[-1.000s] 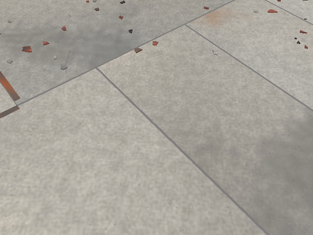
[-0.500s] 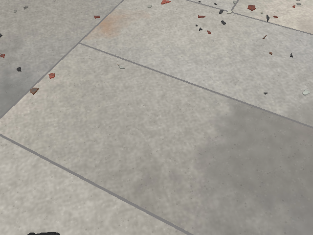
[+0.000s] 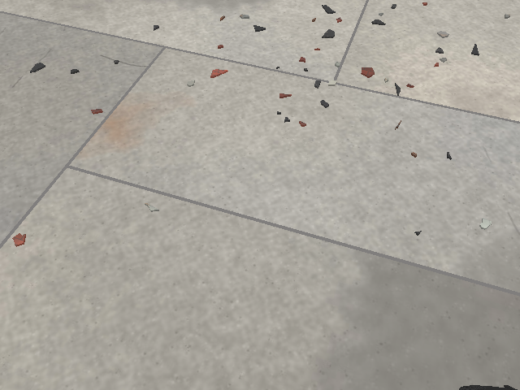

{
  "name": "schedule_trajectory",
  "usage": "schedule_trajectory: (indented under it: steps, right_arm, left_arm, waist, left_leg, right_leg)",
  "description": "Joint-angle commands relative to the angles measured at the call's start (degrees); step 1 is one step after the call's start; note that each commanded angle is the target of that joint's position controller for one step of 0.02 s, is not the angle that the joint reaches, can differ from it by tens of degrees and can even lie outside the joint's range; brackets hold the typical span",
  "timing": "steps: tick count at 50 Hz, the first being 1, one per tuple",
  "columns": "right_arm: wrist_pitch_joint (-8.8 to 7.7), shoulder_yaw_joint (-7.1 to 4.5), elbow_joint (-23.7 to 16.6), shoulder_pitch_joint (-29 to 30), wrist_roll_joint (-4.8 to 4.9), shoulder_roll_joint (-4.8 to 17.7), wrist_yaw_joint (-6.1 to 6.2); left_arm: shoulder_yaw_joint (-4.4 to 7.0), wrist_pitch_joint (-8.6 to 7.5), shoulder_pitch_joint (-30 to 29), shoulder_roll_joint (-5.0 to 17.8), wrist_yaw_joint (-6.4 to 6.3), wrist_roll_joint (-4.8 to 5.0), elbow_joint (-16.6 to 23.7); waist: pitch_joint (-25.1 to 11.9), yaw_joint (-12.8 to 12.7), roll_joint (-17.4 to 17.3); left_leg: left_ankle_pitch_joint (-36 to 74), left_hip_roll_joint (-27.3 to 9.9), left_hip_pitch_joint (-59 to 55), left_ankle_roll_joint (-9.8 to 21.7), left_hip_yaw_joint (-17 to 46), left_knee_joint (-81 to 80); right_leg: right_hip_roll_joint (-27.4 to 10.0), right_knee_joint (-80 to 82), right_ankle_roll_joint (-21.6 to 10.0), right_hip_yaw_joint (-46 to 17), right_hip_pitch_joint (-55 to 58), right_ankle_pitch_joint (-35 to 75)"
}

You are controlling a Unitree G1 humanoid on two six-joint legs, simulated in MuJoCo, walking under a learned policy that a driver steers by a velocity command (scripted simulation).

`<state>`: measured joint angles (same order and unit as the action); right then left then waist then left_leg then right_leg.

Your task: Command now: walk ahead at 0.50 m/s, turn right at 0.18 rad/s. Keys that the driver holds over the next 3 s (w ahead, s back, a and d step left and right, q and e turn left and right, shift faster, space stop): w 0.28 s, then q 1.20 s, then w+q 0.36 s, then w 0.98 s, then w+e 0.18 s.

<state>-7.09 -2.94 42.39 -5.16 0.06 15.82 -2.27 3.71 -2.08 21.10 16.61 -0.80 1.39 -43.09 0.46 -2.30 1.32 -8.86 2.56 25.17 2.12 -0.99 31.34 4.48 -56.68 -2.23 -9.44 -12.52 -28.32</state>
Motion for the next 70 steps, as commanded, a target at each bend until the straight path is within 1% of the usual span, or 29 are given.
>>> schedule_trajectory:
  steps: [1, 3, 5, 12, 17, 20, 21, 22, 23, 24, 26, 28, 31, 38, 41, 42, 43, 44, 45, 46, 48, 55, 61, 64, 65, 66, 67, 68, 70]
  right_arm:
    - [0.75, -2.24, -0.2, -11.3, 0.16, 7.5, 0.45]
    - [0.88, -1.34, -0.2, -8.5, -0.83, 5.5, 0.69]
    - [0.7, -1.2, 0.4, -8.8, -0.4, 5.3, 0.8]
    - [1.49, -2.01, 3.0, -12.7, 0.92, 9.4, 1.7]
    - [3.34, -1.82, 5.6, -17.7, 1.19, 9.6, 2.07]
    - [4.18, -2.05, 4.9, -15.1, 1.37, 10.5, 2.77]
    - [3.81, -1.4, 3.6, -14.6, 0.59, 8.6, 2.78]
    - [3.15, 0.26, 2.1, -18.3, -0.7, 3.6, 2.66]
    - [3.09, 0.48, 3.2, -24.6, 0.0, 4.2, 2.45]
    - [3.7, -1.11, 3.3, -22.9, 1.89, 9.4, 2.45]
    - [6.03, -1.65, 2.2, -15.7, 1.7, 8.6, 3.31]
    - [9.05, -1.77, 2.2, -17.4, 1.16, 6.4, 4.3]
    - [10.15, -2.01, 0.4, -16.4, 0.47, 5.0, 4.63]
    - [10.64, -2.44, -4.7, -8.2, 0.42, 6.4, 2.25]
    - [10.73, -3.05, -5.1, -9.3, 0.23, 6.6, 1.55]
    - [10.59, -3.69, -4.8, -10.7, -0.11, 7.9, 1.85]
    - [10.31, -5.11, -5.1, -12.1, -0.15, 13.0, 2.72]
    - [9.95, -5.83, -7.4, -11.0, -0.84, 18.4, 3.39]
    - [8.59, -5.26, -7.3, -13.3, -2.03, 16.2, 2.79]
    - [7.44, -4.81, -7.1, -11.6, -1.88, 15.0, 2.62]
    - [7.12, -3.99, -8.2, -5.6, 0.25, 11.7, 3.22]
    - [8.32, -3.97, -9.8, -5.6, 0.4, 11.8, 4.77]
    - [9.24, -4.3, -10.9, -4.3, 0.48, 12.2, 3.9]
    - [9.75, -4.13, -11.6, -1.9, 1.41, 11.7, 3.95]
    - [9.84, -3.86, -11.9, -2.1, 1.54, 10.7, 4.16]
    - [9.8, -3.08, -12.0, -4.4, 0.85, 7.7, 4.11]
    - [9.28, -3.48, -13.6, -5.5, 1.22, 8.4, 4.0]
    - [8.81, -4.91, -12.4, -6.5, 0.23, 13.2, 3.94]
    - [9.65, -5.73, -9.7, -8.2, 0.82, 13.3, 3.82]
  left_arm:
    - [1.05, -1.83, -4.4, 7.7, -0.03, 0.14, 6.3]
    - [1.23, -2.17, -6.4, 6.4, 0.34, -1.01, 7.1]
    - [0.84, -1.89, -4.7, 4.3, 0.6, -0.75, 6.5]
    - [-0.76, -2.42, -16.0, 1.2, 1.28, -0.95, 9.2]
    - [-0.36, -3.53, -22.6, 2.0, 2.59, -1.0, 11.5]
    - [1.33, -4.32, -13.3, 5.4, 2.48, -2.29, 8.7]
    - [2.29, -4.42, -7.5, 8.7, 1.91, -3.16, 7.7]
    - [2.98, -3.65, -1.5, 12.9, 1.0, -4.79, 7.8]
    - [2.22, -2.16, -0.5, 10.9, 0.94, -3.99, 8.3]
    - [2.12, -1.0, -2.8, 9.4, 1.08, -2.7, 8.4]
    - [0.66, -0.31, -10.0, 4.8, 0.75, -1.55, 7.8]
    - [0.69, -0.35, -16.1, 4.8, 0.95, -2.63, 7.3]
    - [1.32, -1.16, -18.6, 5.8, 0.51, -3.29, 6.4]
    - [2.49, 0.64, -17.7, 8.9, -0.55, -1.47, 3.4]
    - [2.77, 1.59, -17.7, 9.5, -0.48, -0.08, 2.0]
    - [2.51, 1.91, -15.3, 8.0, -0.41, -0.05, 0.8]
    - [1.88, 2.2, -12.7, 5.3, -0.2, -1.33, 0.1]
    - [1.22, 2.25, -15.1, 4.1, -0.37, -3.31, 3.3]
    - [1.89, 2.14, -19.6, 6.2, -0.74, -2.81, 3.9]
    - [2.22, 2.26, -19.6, 6.7, -0.84, -1.46, 3.9]
    - [2.81, 2.45, -17.7, 7.5, -1.68, -1.79, 2.1]
    - [1.88, 1.93, -18.5, 4.5, -1.06, -1.33, 2.2]
    - [2.09, 1.14, -17.8, 5.8, 0.22, -0.78, 2.4]
    - [2.47, 0.33, -13.9, 6.0, 0.95, -0.81, 1.5]
    - [3.02, 0.24, -11.9, 7.5, 0.9, -1.2, 1.0]
    - [3.87, 0.56, -10.7, 11.5, 0.5, -2.18, 1.3]
    - [4.37, 1.01, -12.0, 14.6, 0.45, -3.66, 1.1]
    - [3.51, 0.69, -14.3, 11.1, 0.19, -3.65, 2.9]
    - [2.32, 0.87, -19.2, 7.0, -0.56, -2.43, 4.2]
  waist:
    - [-4.9, 6.7, -4.6]
    - [-1.2, 3.9, -5.2]
    - [-1.6, 2.7, -7.0]
    - [0.8, 5.8, -5.3]
    - [2.1, 7.2, -5.8]
    - [-3.8, 1.1, -6.6]
    - [-9.4, -1.3, -4.0]
    - [-18.8, -2.1, 8.0]
    - [-28.7, -1.2, 15.0]
    - [-26.3, -1.5, 11.0]
    - [-11.8, 0.7, 4.9]
    - [-5.9, 4.5, 6.9]
    - [-4.9, 5.6, 6.7]
    - [-5.3, 3.2, 5.3]
    - [-4.7, 4.5, 4.4]
    - [-4.6, 4.5, 2.1]
    - [-3.8, 3.4, -9.6]
    - [-2.0, 2.8, -22.6]
    - [-6.3, 6.8, -15.4]
    - [-6.0, 5.3, -12.1]
    - [-5.6, 2.8, -8.0]
    - [-7.4, 2.9, -8.6]
    - [-6.1, 3.5, -10.8]
    - [-6.4, 0.9, -10.6]
    - [-6.9, 0.5, -9.0]
    - [-8.3, 2.0, 1.2]
    - [-4.8, 4.0, 16.0]
    - [-4.3, 3.3, 11.0]
    - [-2.5, 5.0, 5.8]
  left_leg:
    - [-13.7, -20.2, -31.0, 11.1, 31.0, -15.6]
    - [-2.9, -16.5, -21.5, 10.6, 23.5, -18.1]
    - [3.0, -14.9, -19.1, 11.0, 19.2, -19.9]
    - [11.5, -12.6, -17.4, 9.7, 8.1, -22.9]
    - [20.9, -13.6, -21.7, 7.6, 8.8, -16.6]
    - [30.0, -11.0, -21.4, 3.7, 9.1, -5.0]
    - [22.4, -7.4, -15.1, 1.1, 7.4, 4.4]
    - [-7.3, -1.2, 2.9, -3.1, 4.2, 24.9]
    - [-34.8, 0.3, 7.4, -4.3, 8.5, 37.1]
    - [-31.5, -2.1, 10.6, -5.0, 9.2, 42.4]
    - [-24.3, -5.9, 14.0, -6.3, 5.1, 40.2]
    - [-19.4, -6.8, 5.1, -7.7, 3.4, 36.7]
    - [-13.1, -7.4, 1.6, -7.2, 2.3, 30.6]
    - [-8.1, -7.6, -2.5, -3.8, 0.0, 14.6]
    - [-4.5, -5.2, -8.3, -0.9, -2.9, 2.9]
    - [-0.3, -4.1, -12.2, 0.7, -1.9, -1.7]
    - [15.4, -11.4, -17.2, 4.3, 9.9, -9.0]
    - [26.6, -23.7, -21.6, 15.3, 29.5, -11.3]
    - [24.7, -24.2, -20.3, 19.2, 30.5, -12.4]
    - [22.3, -21.5, -20.1, 16.8, 25.5, -12.2]
    - [18.2, -17.4, -19.3, 11.3, 20.3, -11.1]
    - [16.4, -13.7, -18.9, 10.8, 19.9, -10.1]
    - [12.3, -12.6, -15.3, 11.0, 26.9, -9.2]
    - [12.2, -9.9, -14.4, 8.3, 28.6, -5.9]
    - [6.6, -7.7, -10.9, 5.8, 27.2, -3.6]
    - [-8.7, -2.3, -3.3, 2.4, 20.7, 6.9]
    - [-27.5, 5.9, 8.3, -1.0, 9.8, 17.7]
    - [-27.3, 1.4, 9.2, -3.4, 10.7, 30.2]
    - [-20.2, 0.0, 9.1, -5.3, 9.6, 36.9]
  right_leg:
    - [-5.6, -17.2, 0.4, 1.2, -31.3, 4.5]
    - [-9.2, -10.5, 0.5, 2.5, -27.3, 9.6]
    - [-10.0, -6.4, 1.1, 4.0, -24.6, 10.4]
    - [-9.6, 16.9, 3.0, 7.8, -22.8, 28.0]
    - [-6.0, 26.6, 1.9, 8.4, -18.6, 30.3]
    - [-4.0, 32.9, -1.1, 9.0, -3.1, 35.6]
    - [-9.4, 30.5, -3.3, 5.7, 9.7, 51.5]
    - [-25.7, 24.5, -10.7, -8.4, 31.0, 74.1]
    - [-32.7, 23.9, -16.1, -17.4, 35.3, 79.9]
    - [-30.5, 27.9, -16.3, -15.0, 29.8, 64.3]
    - [-24.2, 33.8, -12.3, -5.5, 14.1, 46.4]
    - [-21.0, 39.8, -10.9, 1.6, -2.1, 37.2]
    - [-21.3, 42.9, -11.7, 6.7, -6.5, 34.6]
    - [-24.2, 41.4, -10.4, 10.6, -0.7, 28.1]
    - [-23.2, 35.5, -6.5, 12.7, 0.3, 24.2]
    - [-20.9, 30.9, -3.5, 14.6, -1.4, 19.9]
    - [-15.0, 17.6, 1.8, 20.3, -7.9, 11.5]
    - [-5.5, 1.7, 7.2, 20.1, -24.6, -9.2]
    - [-4.6, -8.2, 6.6, 9.7, -26.2, -11.3]
    - [-5.5, -10.6, 5.5, 7.3, -27.1, -6.7]
    - [-6.9, -8.3, 4.9, 5.9, -27.5, 1.6]
    - [-4.0, 6.3, 6.9, 5.2, -19.9, 9.1]
    - [-2.2, 18.0, 6.2, 4.7, -11.7, 7.3]
    - [-2.0, 32.0, 4.4, 5.7, -4.0, 14.9]
    - [-5.2, 36.4, 3.0, 4.3, 2.0, 21.0]
    - [-16.6, 38.1, -1.3, -5.5, 8.8, 26.5]
    - [-26.6, 40.1, -11.4, -18.8, 7.5, 36.1]
    - [-29.1, 40.0, -14.9, -18.8, 5.2, 36.8]
    - [-21.4, 38.3, -9.9, -7.1, 3.7, 32.5]
